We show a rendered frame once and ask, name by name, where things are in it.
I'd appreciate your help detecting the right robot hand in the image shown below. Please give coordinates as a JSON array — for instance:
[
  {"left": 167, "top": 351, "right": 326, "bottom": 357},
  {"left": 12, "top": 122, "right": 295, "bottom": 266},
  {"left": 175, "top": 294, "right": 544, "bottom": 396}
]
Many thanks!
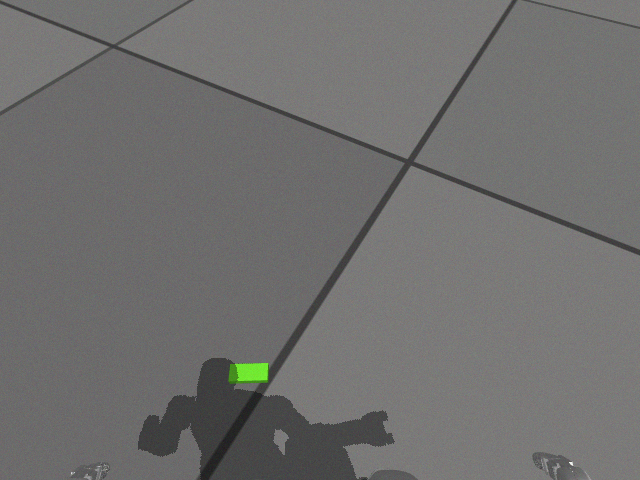
[{"left": 532, "top": 452, "right": 591, "bottom": 480}]

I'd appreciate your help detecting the left robot hand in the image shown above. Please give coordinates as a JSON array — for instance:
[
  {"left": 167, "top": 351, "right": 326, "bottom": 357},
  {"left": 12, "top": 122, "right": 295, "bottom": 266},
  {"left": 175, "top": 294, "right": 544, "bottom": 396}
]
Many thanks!
[{"left": 63, "top": 462, "right": 110, "bottom": 480}]

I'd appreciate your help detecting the small box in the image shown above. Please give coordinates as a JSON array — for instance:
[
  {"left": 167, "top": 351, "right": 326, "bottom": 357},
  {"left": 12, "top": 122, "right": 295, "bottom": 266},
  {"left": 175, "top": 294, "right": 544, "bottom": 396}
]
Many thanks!
[{"left": 228, "top": 363, "right": 269, "bottom": 384}]

